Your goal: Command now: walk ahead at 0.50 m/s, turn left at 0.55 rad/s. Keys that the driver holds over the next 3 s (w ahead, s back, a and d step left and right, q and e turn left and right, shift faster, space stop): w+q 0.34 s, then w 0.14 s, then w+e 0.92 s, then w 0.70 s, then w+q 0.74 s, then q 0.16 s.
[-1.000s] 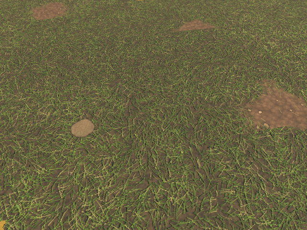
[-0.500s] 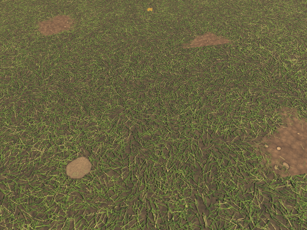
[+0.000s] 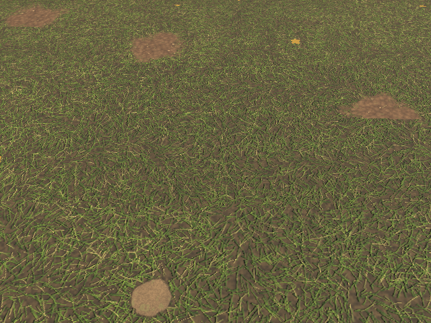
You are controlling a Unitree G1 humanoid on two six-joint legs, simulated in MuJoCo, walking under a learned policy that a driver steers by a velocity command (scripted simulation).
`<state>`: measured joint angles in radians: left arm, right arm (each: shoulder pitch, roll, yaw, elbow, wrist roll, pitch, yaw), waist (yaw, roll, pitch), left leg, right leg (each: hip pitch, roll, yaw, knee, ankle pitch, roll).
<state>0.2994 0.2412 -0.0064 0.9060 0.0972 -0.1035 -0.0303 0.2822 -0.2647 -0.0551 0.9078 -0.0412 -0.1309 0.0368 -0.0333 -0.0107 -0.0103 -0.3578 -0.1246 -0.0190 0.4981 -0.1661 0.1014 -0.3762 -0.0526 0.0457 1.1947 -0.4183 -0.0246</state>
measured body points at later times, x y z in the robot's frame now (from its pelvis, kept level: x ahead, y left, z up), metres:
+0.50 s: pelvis +0.28 +0.00 -0.05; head +0.28 +0.01 +0.40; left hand +0.13 +0.17 -0.19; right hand +0.54 -0.14 -0.14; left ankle +0.40 +0.18 -0.70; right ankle +0.18 -0.14 -0.73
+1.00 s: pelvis +0.58 +0.11 -0.17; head +0.59 +0.11 +0.28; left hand +0.76 +0.36 -0.26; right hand +0.54 -0.12 -0.31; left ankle +0.47 +0.20 -0.90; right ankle +0.79 +0.00 -0.85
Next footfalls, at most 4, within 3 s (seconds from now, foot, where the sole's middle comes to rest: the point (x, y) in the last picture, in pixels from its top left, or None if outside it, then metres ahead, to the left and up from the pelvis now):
0.22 right None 0.22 -0.14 -0.77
0.66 left None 0.51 0.21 -0.94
1.16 right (224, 244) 0.88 -0.02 -0.94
1.56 left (179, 221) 0.99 0.16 -0.94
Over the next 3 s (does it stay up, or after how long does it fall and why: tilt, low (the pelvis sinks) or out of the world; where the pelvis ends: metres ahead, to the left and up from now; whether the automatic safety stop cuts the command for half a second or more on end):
stays up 1.81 -0.15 -0.46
